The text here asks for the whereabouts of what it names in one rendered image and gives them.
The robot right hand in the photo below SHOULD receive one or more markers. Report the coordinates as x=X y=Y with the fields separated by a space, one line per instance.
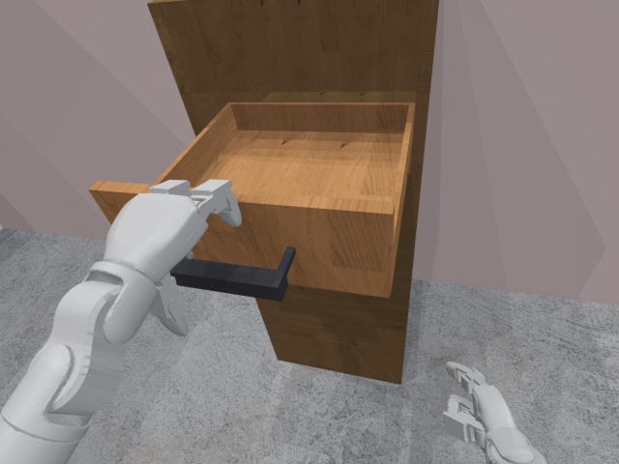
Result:
x=469 y=421

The left robot forearm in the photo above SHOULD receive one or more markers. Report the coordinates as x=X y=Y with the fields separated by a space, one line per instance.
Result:
x=80 y=367

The cabinet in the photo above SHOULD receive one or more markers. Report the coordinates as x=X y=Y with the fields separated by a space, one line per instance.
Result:
x=223 y=51

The robot left hand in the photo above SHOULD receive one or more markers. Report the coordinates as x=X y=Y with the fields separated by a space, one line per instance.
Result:
x=154 y=231

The right robot forearm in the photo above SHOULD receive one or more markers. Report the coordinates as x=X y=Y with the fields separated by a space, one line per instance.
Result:
x=506 y=445

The drawer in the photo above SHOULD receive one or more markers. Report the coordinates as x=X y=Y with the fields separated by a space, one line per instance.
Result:
x=327 y=178

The handle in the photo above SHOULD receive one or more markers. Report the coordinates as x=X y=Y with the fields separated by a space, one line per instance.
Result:
x=235 y=279

